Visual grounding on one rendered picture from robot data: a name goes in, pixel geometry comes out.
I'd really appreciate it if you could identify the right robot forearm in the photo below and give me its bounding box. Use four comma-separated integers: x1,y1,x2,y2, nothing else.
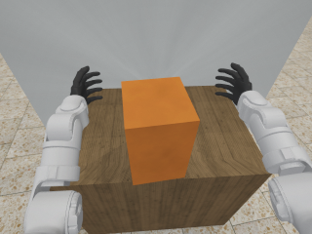
237,90,312,176

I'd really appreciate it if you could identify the robot left upper arm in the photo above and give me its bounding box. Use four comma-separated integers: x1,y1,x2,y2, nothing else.
23,190,83,234

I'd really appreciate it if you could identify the robot right hand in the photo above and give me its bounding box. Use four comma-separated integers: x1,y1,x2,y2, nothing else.
214,62,253,105

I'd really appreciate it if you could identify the carton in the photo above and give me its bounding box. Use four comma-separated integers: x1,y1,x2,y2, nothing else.
121,76,200,185

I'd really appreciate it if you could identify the pedestal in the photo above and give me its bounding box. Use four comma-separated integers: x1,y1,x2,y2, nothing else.
49,85,272,234

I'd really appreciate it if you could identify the robot left hand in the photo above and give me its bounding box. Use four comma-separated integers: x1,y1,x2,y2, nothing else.
70,65,103,105

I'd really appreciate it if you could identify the left robot forearm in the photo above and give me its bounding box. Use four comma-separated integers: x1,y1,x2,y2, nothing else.
23,95,90,233

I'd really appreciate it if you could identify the robot right upper arm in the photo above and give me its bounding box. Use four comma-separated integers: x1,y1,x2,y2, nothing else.
267,172,312,234

